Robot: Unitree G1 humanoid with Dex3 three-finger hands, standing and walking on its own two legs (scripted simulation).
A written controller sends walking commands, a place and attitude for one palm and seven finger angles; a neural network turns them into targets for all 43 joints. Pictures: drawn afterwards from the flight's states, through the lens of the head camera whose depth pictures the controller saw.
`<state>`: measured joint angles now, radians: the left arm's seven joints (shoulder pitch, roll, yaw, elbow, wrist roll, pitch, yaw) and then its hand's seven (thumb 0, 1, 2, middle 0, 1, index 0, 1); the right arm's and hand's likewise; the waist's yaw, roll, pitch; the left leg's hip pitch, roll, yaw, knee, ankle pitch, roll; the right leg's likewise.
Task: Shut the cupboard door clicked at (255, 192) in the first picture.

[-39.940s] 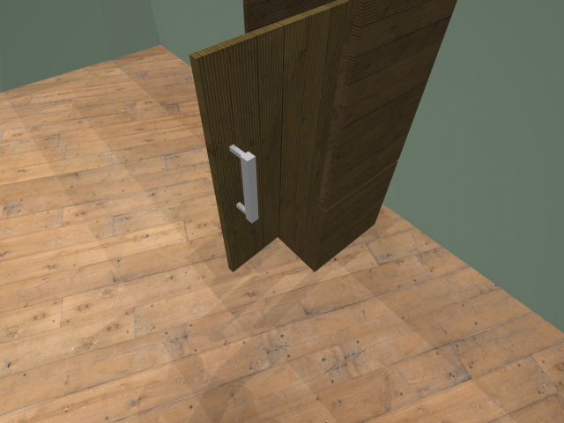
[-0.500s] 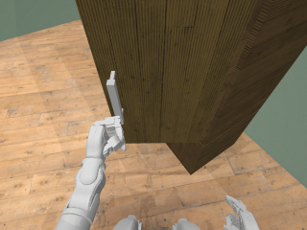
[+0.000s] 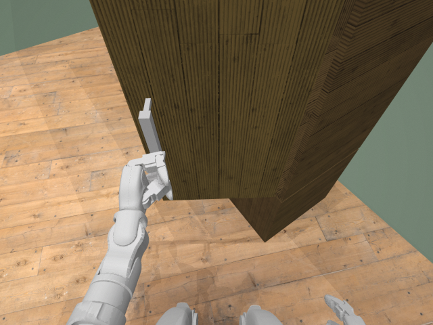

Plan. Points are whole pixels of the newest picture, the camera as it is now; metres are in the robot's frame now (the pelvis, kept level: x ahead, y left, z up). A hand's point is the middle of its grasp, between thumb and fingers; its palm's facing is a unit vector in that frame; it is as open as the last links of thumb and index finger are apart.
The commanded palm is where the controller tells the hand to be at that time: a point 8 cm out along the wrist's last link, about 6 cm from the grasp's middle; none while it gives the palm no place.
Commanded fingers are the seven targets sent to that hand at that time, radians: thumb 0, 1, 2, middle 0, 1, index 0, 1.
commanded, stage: bring the fist close to the handle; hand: left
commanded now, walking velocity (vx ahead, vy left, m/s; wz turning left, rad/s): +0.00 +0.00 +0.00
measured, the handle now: (155, 139) +0.47 +0.14 +0.05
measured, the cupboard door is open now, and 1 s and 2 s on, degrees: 57 46 31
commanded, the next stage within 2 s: push the door shut along its arc in 0.02 s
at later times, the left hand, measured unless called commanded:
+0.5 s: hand (166, 163) +0.40 +0.11 +0.06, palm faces -0.07 -1.00 -0.03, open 3.1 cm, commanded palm +0.39 +0.16 +0.06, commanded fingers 0.00 0.90 0.90 -1.30 -1.50 -1.30 -1.50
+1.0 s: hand (172, 141) +0.46 +0.10 +0.05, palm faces -0.18 -0.98 -0.05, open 3.1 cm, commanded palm +0.46 +0.14 +0.06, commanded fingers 0.00 0.90 0.90 -1.30 -1.50 -1.30 -1.50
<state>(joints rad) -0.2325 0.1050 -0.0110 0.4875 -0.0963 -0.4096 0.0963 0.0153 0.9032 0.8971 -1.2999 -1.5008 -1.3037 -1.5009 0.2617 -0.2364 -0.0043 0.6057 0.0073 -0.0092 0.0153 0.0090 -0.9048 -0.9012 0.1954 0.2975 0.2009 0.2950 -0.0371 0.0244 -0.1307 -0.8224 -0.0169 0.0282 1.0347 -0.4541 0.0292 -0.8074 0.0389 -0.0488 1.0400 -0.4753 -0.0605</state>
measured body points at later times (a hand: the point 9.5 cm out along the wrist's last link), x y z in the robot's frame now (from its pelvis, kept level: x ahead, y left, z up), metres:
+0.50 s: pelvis +0.00 +0.01 +0.00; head +0.07 +0.00 +0.44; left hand +0.40 +0.16 +0.06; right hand +0.11 -0.24 -0.12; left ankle +0.03 +0.10 -0.67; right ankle +0.02 -0.08 -0.67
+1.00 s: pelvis -0.02 +0.02 -0.02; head +0.08 +0.04 +0.42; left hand +0.46 +0.16 +0.06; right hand +0.02 -0.24 -0.14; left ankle +0.03 +0.10 -0.67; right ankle +0.02 -0.08 -0.67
